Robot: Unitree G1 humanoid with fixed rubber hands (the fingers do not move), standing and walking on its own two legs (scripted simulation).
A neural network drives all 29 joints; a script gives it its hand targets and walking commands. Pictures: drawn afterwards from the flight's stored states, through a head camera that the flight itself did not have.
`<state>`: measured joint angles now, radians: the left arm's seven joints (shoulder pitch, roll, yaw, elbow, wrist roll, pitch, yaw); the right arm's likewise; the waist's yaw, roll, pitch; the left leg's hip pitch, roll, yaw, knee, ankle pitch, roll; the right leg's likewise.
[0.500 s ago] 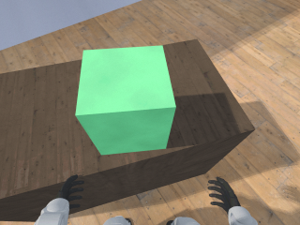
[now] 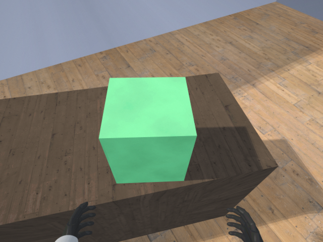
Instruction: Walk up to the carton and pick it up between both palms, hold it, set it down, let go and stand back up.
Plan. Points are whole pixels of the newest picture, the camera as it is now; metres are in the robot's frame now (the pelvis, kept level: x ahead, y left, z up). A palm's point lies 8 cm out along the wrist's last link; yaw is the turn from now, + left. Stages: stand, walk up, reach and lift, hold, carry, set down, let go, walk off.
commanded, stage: reach and lift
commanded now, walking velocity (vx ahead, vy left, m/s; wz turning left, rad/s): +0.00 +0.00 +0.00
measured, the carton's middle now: (149, 132) +0.40 +0.06 +0.00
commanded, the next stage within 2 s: none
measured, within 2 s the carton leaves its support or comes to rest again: neither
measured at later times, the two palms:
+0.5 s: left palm (68, 239) +0.13 +0.23 -0.07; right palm (252, 225) +0.17 -0.21 -0.05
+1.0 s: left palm (68, 222) +0.17 +0.23 -0.04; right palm (249, 215) +0.19 -0.19 -0.03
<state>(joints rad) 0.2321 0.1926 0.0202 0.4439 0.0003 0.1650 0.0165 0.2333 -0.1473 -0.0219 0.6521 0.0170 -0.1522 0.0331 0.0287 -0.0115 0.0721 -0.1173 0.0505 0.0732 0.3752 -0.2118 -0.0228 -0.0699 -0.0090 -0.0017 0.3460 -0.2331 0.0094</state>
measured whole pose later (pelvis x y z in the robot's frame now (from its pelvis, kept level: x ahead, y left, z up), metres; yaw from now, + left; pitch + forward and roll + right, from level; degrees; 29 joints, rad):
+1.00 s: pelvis +0.00 +0.00 +0.00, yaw -1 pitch -4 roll +0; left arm 0.22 0.21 -0.04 0.48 -0.16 -0.31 0.05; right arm 0.23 -0.15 0.03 0.55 0.17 -0.39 0.03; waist 0.08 -0.04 0.05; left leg -0.08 0.05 0.09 0.37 -0.21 -0.02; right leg -0.05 -0.01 0.01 0.36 -0.24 0.01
